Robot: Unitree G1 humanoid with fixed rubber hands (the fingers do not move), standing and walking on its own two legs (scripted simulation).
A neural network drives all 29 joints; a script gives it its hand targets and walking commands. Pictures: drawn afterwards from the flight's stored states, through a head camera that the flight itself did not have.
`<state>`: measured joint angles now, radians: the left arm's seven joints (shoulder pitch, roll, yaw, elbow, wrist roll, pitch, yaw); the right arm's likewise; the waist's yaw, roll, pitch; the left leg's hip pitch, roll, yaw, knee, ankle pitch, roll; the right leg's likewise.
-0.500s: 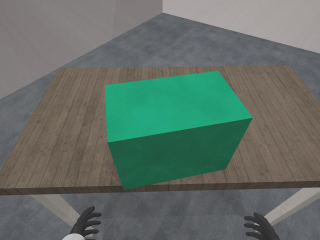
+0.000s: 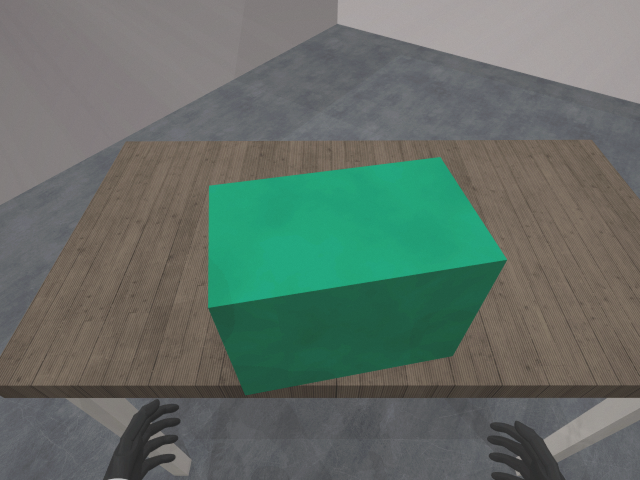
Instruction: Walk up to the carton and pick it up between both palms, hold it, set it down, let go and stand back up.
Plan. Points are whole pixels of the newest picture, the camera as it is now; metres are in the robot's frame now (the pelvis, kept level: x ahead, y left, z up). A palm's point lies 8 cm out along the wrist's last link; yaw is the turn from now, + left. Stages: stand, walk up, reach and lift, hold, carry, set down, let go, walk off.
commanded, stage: reach and lift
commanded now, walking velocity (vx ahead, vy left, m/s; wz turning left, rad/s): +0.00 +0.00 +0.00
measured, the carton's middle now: (341, 278) +0.36 +0.02 +0.07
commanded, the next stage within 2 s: none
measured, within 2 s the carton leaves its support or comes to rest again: neither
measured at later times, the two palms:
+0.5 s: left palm (104, 465) +0.15 +0.25 +0.02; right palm (573, 464) +0.17 -0.23 +0.02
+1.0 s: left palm (107, 410) +0.19 +0.25 +0.07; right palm (577, 403) +0.22 -0.23 +0.06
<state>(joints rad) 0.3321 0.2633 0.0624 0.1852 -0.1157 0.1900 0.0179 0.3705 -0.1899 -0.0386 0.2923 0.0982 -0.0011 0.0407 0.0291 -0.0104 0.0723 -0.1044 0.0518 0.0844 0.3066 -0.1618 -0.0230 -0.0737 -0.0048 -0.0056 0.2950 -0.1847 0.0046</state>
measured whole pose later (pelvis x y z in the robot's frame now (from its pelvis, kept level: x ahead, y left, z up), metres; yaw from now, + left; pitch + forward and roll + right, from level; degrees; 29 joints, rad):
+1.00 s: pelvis -0.01 -0.01 +0.00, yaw +0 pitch -2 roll +0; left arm 0.27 0.31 0.11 -0.27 -0.30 0.37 0.09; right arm 0.29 -0.35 -0.08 -0.20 0.36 0.23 0.03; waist 0.07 0.00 0.04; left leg -0.11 0.05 0.07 0.28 -0.13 -0.03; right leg -0.11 0.00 0.02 0.32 -0.17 -0.01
